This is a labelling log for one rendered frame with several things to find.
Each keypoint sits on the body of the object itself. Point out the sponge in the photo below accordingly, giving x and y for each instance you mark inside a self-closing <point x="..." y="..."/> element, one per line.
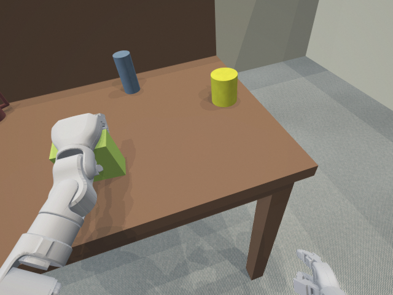
<point x="107" y="155"/>

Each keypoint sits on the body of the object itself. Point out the right robot hand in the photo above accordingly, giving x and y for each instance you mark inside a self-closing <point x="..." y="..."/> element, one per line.
<point x="323" y="275"/>

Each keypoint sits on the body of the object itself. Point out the robot left forearm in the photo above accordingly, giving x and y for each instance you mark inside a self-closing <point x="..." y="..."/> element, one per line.
<point x="49" y="239"/>

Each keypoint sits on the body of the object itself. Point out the left robot upper arm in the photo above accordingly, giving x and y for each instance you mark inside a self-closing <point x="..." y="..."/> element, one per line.
<point x="23" y="282"/>

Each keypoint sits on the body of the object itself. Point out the left robot hand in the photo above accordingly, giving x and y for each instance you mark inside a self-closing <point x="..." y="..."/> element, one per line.
<point x="84" y="129"/>

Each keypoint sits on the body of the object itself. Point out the table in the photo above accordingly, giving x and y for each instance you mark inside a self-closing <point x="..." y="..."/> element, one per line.
<point x="186" y="158"/>

